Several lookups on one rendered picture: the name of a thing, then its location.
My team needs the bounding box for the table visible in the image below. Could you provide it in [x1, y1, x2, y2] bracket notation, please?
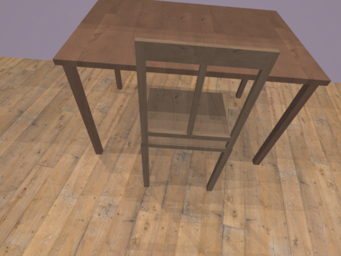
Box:
[53, 0, 331, 165]

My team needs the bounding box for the chair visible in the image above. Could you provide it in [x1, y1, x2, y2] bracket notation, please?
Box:
[134, 38, 280, 191]

